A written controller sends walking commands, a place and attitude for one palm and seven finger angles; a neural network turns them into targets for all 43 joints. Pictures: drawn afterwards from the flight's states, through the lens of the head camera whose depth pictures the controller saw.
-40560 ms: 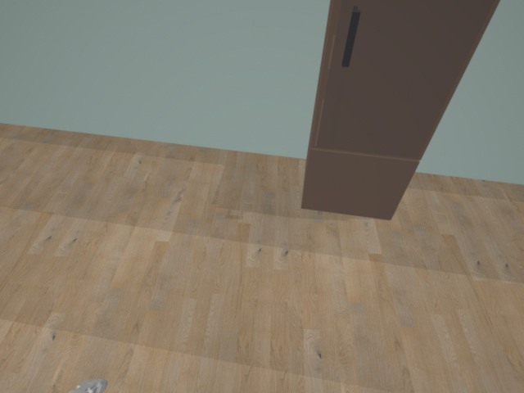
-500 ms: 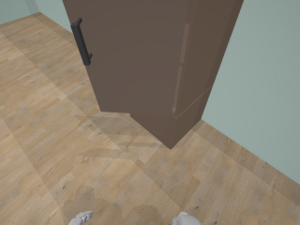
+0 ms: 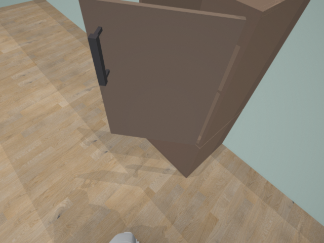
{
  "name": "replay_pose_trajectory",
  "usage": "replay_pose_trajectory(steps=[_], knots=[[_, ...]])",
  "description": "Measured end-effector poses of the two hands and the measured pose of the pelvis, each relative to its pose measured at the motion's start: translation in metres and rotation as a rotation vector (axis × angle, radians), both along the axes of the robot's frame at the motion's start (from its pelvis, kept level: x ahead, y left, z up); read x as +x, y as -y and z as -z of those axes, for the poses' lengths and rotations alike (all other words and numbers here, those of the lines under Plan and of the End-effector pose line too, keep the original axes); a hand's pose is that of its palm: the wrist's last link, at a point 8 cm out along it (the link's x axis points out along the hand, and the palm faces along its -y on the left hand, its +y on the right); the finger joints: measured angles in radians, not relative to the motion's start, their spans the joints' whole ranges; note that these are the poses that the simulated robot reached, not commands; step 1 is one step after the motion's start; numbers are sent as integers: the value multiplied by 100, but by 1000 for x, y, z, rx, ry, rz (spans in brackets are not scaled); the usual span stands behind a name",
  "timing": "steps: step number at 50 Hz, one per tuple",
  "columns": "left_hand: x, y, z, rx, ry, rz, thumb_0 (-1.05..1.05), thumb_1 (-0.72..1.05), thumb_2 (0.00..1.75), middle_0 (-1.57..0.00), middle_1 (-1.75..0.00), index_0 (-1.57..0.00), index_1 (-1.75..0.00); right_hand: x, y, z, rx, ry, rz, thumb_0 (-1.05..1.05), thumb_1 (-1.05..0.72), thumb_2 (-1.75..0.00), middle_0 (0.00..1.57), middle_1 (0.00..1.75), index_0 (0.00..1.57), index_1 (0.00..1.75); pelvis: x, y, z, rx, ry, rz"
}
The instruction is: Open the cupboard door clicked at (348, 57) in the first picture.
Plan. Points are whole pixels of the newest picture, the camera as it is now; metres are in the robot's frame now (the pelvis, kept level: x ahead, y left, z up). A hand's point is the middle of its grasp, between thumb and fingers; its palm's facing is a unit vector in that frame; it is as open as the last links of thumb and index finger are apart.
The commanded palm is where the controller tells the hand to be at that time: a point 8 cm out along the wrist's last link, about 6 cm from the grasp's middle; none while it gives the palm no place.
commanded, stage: come to a stop and stand still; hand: left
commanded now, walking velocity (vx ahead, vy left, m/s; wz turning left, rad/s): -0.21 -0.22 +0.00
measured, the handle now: (101, 57) +0.56 +0.24 +0.12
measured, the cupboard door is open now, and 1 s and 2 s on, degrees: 40 40 40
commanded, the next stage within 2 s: look again from close up in 1.10 s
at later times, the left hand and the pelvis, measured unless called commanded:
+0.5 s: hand out of the picture -0.01 +0.13 -0.15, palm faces +0.00 -0.98 -0.22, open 7.4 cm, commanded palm none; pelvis -0.04 -0.05 +0.02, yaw -2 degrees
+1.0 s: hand out of the picture -0.03 +0.15 -0.17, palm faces +0.03 -0.98 -0.17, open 7.4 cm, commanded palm none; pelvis -0.03 -0.02 +0.01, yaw -1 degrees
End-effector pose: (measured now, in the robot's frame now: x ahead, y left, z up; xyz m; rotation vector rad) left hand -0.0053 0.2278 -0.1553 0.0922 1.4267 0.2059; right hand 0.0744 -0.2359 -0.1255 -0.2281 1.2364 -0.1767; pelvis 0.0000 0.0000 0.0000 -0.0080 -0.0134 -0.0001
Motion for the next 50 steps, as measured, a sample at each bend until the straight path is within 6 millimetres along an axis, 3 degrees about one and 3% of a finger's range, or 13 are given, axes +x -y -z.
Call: replay_pose_trajectory(steps=[7,14,17,22,28,32,37,44,50], knots=[[29,-13,-13,20,56,58,0,91,90,-20,-30,-20,-30,2,-8,-7,4,44,10,0,-91,-90,20,30,20,30,-16,-2,-8,-19,-34,34],[37,-7,-28,72,124,126,0,91,90,-20,-30,-19,-30,-40,18,4,36,29,62,0,-90,-90,20,30,21,30,-40,17,-6,-16,-40,48],[27,6,-30,101,153,134,0,91,90,-20,-30,-19,-30,-68,37,17,61,-14,95,0,-90,-90,20,30,21,30,-48,32,0,11,-29,42],[-2,37,-42,71,113,114,0,91,90,-20,-30,-19,-30,-109,53,12,84,-121,111,0,-91,-90,20,30,20,30,-45,44,-14,28,-14,34],[-26,56,-37,20,42,85,1,92,90,-20,-30,-20,-30,-135,56,3,74,-209,120,1,-91,-90,20,30,20,30,-37,48,-19,32,-22,27],[-39,53,-28,1,0,41,1,92,90,-21,-30,-20,-30,-131,49,4,50,-246,91,1,-91,-90,19,30,20,30,-34,40,-15,21,-28,11],[-47,42,-16,-7,-48,10,1,91,90,-20,-30,-20,-30,-109,30,4,33,-207,58,1,-91,-90,19,30,20,30,-32,31,-11,22,-19,9],[-37,34,-18,-12,-29,29,1,91,90,-20,-30,-20,-30,-79,13,4,39,-113,48,1,-94,-90,20,30,20,30,-29,20,-13,14,-6,14],[-28,30,-19,-14,-4,57,1,91,90,-20,-30,-20,-30,-74,9,0,43,-78,50,1,-94,-90,20,30,20,30,-29,15,-15,15,-3,22]])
